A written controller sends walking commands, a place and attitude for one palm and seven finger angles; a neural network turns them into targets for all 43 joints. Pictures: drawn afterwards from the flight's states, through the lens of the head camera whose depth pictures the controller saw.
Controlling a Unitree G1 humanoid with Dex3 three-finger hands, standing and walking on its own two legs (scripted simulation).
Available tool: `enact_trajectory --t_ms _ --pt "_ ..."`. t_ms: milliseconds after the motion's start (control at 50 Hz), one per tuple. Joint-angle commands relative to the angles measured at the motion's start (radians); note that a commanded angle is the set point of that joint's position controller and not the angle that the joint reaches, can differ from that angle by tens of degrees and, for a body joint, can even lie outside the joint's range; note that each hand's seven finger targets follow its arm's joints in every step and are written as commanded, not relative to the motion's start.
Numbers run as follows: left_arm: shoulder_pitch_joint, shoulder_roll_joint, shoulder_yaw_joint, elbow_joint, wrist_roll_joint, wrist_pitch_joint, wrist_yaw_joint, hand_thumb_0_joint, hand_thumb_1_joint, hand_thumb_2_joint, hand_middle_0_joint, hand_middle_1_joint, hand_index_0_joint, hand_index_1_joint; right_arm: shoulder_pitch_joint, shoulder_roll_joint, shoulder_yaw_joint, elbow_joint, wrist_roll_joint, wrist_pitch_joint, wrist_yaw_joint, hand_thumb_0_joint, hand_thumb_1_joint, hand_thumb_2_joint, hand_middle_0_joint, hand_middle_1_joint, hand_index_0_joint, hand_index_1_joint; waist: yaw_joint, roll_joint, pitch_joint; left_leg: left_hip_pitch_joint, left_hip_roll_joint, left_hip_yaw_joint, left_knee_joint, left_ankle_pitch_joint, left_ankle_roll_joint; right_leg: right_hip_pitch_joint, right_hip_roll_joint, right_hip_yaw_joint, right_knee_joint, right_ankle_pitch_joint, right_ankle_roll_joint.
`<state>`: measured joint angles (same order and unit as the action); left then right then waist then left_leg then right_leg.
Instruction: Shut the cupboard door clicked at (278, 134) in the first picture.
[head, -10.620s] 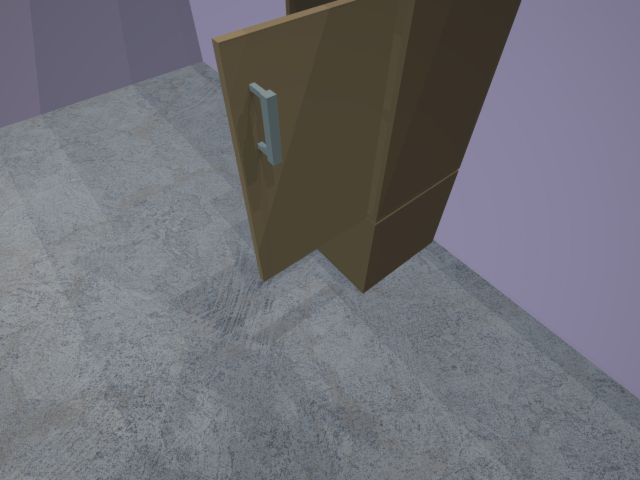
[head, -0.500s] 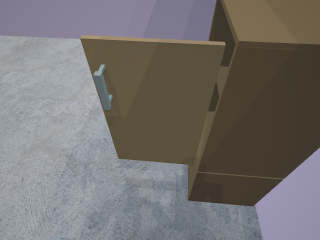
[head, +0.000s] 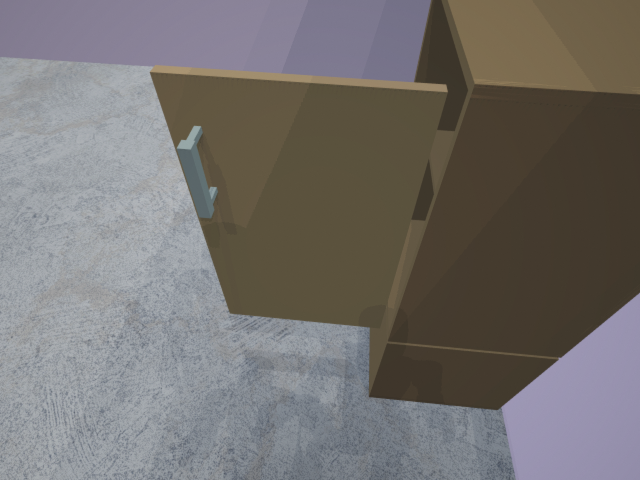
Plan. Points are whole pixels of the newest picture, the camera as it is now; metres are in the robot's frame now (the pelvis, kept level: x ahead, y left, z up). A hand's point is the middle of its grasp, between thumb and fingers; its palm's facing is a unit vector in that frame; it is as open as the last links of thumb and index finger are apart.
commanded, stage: look again from close up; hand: left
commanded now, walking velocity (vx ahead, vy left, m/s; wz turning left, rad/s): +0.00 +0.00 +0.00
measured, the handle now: (201, 173) +0.48 +0.21 +0.11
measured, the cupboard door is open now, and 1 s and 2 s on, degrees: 90 90 90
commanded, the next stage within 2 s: raise the hand and make a fist in 0.22 s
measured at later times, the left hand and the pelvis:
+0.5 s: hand (152, 417) +0.19 +0.22 -0.02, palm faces +0.28 -0.95 -0.15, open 7.2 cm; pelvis -0.01 -0.03 -0.02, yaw +3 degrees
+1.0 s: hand (170, 436) +0.17 +0.19 -0.01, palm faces -0.12 -0.99 -0.03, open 4.9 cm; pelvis -0.03 -0.03 -0.07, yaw +3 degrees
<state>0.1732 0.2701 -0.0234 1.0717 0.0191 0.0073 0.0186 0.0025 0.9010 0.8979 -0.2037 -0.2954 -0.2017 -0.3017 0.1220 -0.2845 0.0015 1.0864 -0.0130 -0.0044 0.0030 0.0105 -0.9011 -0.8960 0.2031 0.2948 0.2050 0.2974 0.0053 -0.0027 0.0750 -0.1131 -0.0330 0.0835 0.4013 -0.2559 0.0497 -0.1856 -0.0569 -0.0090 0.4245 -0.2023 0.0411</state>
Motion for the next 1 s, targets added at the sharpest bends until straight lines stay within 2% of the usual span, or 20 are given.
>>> enact_trajectory --t_ms 0,280,300,320,340,360,380,400,420,460,480,520,560,600,640,680,760,840,900,980 --pt "-0.017 0.189 0.041 -0.055 -0.005 -0.031 0.011 0.0 0.9 0.9 -0.2 -0.3 -0.2 -0.3 -0.024 -0.185 -0.039 -0.044 0.005 -0.025 -0.015 0.0 -0.9 -0.9 0.2 0.3 0.2 0.3 -0.01 -0.003 -0.101 0.011 0.151 -0.124 -0.085 0.219 -0.022 0.033 -0.079 0.066 -0.045 0.192 -0.057" --pt "-0.04 0.207 0.044 -0.043 -0.006 -0.037 0.008 0.0 0.9 0.9 -0.2 -0.3 -0.2 -0.3 -0.026 -0.197 -0.035 -0.018 0.006 -0.028 -0.014 0.0 -0.9 -0.9 0.2 0.3 0.2 0.3 -0.007 -0.008 -0.099 0.005 0.156 -0.126 -0.113 0.201 -0.028 0.054 -0.083 0.072 -0.075 0.203 -0.06" --pt "0.095 0.099 0.032 -0.015 -0.005 -0.045 0.048 0.0 0.9 0.9 -0.2 -0.3 -0.2 -0.3 0.023 -0.108 -0.026 -0.075 0.016 -0.039 -0.01 0.0 -0.9 -0.9 0.2 0.3 0.2 0.3 0.0 -0.024 -0.15 -0.008 0.188 -0.075 0.056 0.289 -0.041 0.066 -0.107 0.078 0.004 0.391 -0.041" --pt "-0.776 0.911 0.732 -1.392 -0.085 -0.333 0.029 0.0 0.9 0.9 -0.2 -0.3 -0.2 -0.3 0.185 -0.252 -0.099 -0.331 -0.003 -0.179 -0.141 0.0 -0.9 -0.9 0.2 0.3 0.2 0.3 -0.085 -0.133 -0.349 0.161 0.126 -0.168 0.193 0.445 -0.013 0.079 -0.043 0.014 0.216 0.201 -0.063" --pt "0.038 0.198 0.169 -0.871 -0.122 -0.219 -0.004 0.0 0.9 0.9 -0.218 -0.32 -0.218 -0.32 0.009 -0.137 -0.031 -0.349 0.095 -0.222 -0.14 0.0 -0.9 -0.9 0.2 0.3 0.2 0.3 -0.023 0.216 -0.456 0.188 0.07 -0.145 0.246 0.581 -0.06 -0.085 0.037 -0.078 0.417 0.115 -0.056" --pt "0.025 0.203 0.24 -0.959 -0.179 -0.181 0.021 0.0 0.9 0.9 -0.237 -0.34 -0.237 -0.34 -0.028 -0.133 -0.012 -0.342 0.091 -0.234 -0.111 0.0 -0.9 -0.9 0.2 0.3 0.2 0.3 0.032 0.249 -0.444 0.172 0.083 -0.158 0.22 0.677 -0.107 -0.075 0.025 -0.081 0.359 0.016 -0.069" --pt "0.108 -0.001 0.152 -1.01 -0.173 -0.146 -0.032 0.0 0.9 0.9 -0.255 -0.36 -0.255 -0.36 0.042 -0.056 -0.043 -0.408 0.049 -0.268 -0.063 0.0 -0.9 -0.9 0.2 0.3 0.2 0.3 -0.024 0.284 -0.273 0.068 0.077 -0.133 0.09 0.627 -0.093 -0.185 0.032 -0.074 0.197 0.018 -0.057" --pt "-0.002 0.1 0.216 -1.131 -0.21 -0.191 -0.057 0.0 0.9 0.9 -0.273 -0.38 -0.273 -0.38 0.044 -0.106 -0.076 -0.454 0.055 -0.3 -0.053 0.0 -0.9 -0.9 0.2 0.3 0.2 0.3 -0.01 0.28 -0.224 -0.037 0.062 -0.143 0.124 0.438 -0.101 -0.152 0.032 -0.07 0.175 0.057 -0.062" --pt "0.123 0.12 0.275 -1.062 -0.228 -0.226 -0.082 0.0 0.9 0.9 -0.292 -0.4 -0.292 -0.4 0.036 -0.107 -0.082 -0.465 0.051 -0.317 -0.055 0.0 -0.9 -0.9 0.2 0.3 0.2 0.3 0.007 0.216 -0.165 -0.164 0.047 -0.133 0.156 0.293 -0.092 -0.176 0.029 -0.072 0.163 0.052 -0.068" --pt "0.274 0.102 0.352 -0.837 -0.26 -0.314 -0.158 0.0 0.9 0.9 -0.328 -0.44 -0.328 -0.44 0.045 -0.095 -0.083 -0.486 0.051 -0.317 -0.048 0.0 -0.9 -0.9 0.2 0.3 0.2 0.3 0.009 -0.062 0.052 -0.387 0.019 -0.142 0.181 0.062 -0.086 -0.263 0.047 -0.09 0.161 -0.069 -0.08" --pt "0.327 0.043 0.322 -0.73 -0.287 -0.378 -0.223 0.0 0.9 0.9 -0.347 -0.46 -0.347 -0.46 0.038 -0.094 -0.083 -0.509 0.053 -0.32 -0.045 0.0 -0.9 -0.9 0.2 0.3 0.2 0.3 0.006 -0.25 0.089 -0.486 0.007 -0.117 0.237 -0.022 -0.073 -0.352 0.048 -0.07 0.178 -0.17 -0.072" --pt "0.402 0.054 0.354 -0.678 -0.334 -0.513 -0.36 0.0 0.9 0.9 -0.383 -0.5 -0.383 -0.5 0.031 -0.091 -0.096 -0.558 0.058 -0.332 -0.041 0.0 -0.9 -0.9 0.2 0.3 0.2 0.3 0.028 -0.354 0.027 -0.601 -0.009 -0.084 0.346 -0.128 -0.066 -0.413 0.033 0.001 0.215 -0.298 -0.063" --pt "0.34 0.151 0.415 -0.696 -0.367 -0.602 -0.495 0.0 0.9 0.9 -0.42 -0.54 -0.42 -0.54 0.031 -0.111 -0.093 -0.617 0.061 -0.354 -0.031 0.0 -0.9 -0.9 0.2 0.3 0.2 0.3 0.04 -0.217 -0.077 -0.646 -0.013 -0.077 0.424 -0.136 -0.065 -0.4 0.003 0.072 0.278 -0.291 -0.077" --pt "0.254 0.262 0.468 -0.817 -0.404 -0.639 -0.611 0.0 0.9 0.9 -0.457 -0.58 -0.457 -0.58 0.03 -0.129 -0.083 -0.678 0.06 -0.375 -0.033 0.0 -0.9 -0.9 0.2 0.3 0.2 0.3 0.043 -0.065 -0.284 -0.638 -0.015 -0.065 0.491 -0.117 -0.047 -0.344 -0.006 0.115 0.334 -0.27 -0.073" --pt "0.161 0.333 0.538 -0.975 -0.452 -0.637 -0.648 0.0 0.9 0.9 -0.493 -0.62 -0.493 -0.62 0.034 -0.114 -0.076 -0.709 0.058 -0.386 -0.047 0.0 -0.9 -0.9 0.2 0.3 0.2 0.3 0.058 0.06 -0.457 -0.634 -0.006 -0.059 0.553 -0.082 -0.032 -0.303 -0.011 0.155 0.371 -0.258 -0.059" --pt "0.034 0.326 0.532 -1.175 -0.498 -0.65 -0.639 0.0 0.9 0.9 -0.53 -0.66 -0.53 -0.66 0.043 -0.094 -0.07 -0.71 0.056 -0.391 -0.056 0.0 -0.9 -0.9 0.2 0.3 0.2 0.3 0.039 0.138 -0.528 -0.603 0.008 -0.069 0.588 -0.082 -0.026 -0.311 0.004 0.162 0.394 -0.276 -0.049" --pt "-0.03 0.21 0.415 -1.29 -0.511 -0.633 -0.584 0.0 0.9 0.9 -0.603 -0.74 -0.603 -0.74 0.061 -0.1 -0.058 -0.665 0.059 -0.413 -0.084 0.0 -0.9 -0.9 0.2 0.3 0.2 0.3 -0.023 0.079 -0.407 -0.604 0.029 -0.1 0.606 -0.108 -0.012 -0.413 0.039 0.123 0.4 -0.298 -0.05" --pt "0.002 0.184 0.311 -1.178 -0.433 -0.462 -0.573 0.0 0.9 0.9 -0.677 -0.82 -0.677 -0.82 0.079 -0.12 -0.057 -0.654 0.078 -0.401 -0.106 0.0 -0.9 -0.9 0.2 0.3 0.2 0.3 -0.055 0.034 -0.222 -0.634 0.032 -0.115 0.542 -0.194 -0.006 -0.474 0.046 0.095 0.325 -0.414 -0.046" --pt "0.081 0.237 0.351 -1.164 -0.396 -0.322 -0.561 0.0 0.9 0.9 -0.732 -0.88 -0.732 -0.88 0.073 -0.112 -0.052 -0.692 0.085 -0.373 -0.111 0.0 -0.9 -0.9 0.2 0.3 0.2 0.3 -0.013 0.014 -0.24 -0.603 0.032 -0.118 0.485 -0.161 -0.008 -0.403 0.035 0.085 0.298 -0.386 -0.043" --pt "0.218 0.253 0.466 -1.325 -0.416 -0.275 -0.474 0.0 0.9 0.9 -0.805 -0.96 -0.805 -0.96 0.051 -0.07 -0.043 -0.743 0.07 -0.348 -0.091 0.0 -0.9 -0.9 0.2 0.3 0.2 0.3 0.062 0.033 -0.386 -0.514 0.028 -0.124 0.422 0.004 -0.021 -0.257 0.055 -0.006 0.368 -0.141 -0.059"
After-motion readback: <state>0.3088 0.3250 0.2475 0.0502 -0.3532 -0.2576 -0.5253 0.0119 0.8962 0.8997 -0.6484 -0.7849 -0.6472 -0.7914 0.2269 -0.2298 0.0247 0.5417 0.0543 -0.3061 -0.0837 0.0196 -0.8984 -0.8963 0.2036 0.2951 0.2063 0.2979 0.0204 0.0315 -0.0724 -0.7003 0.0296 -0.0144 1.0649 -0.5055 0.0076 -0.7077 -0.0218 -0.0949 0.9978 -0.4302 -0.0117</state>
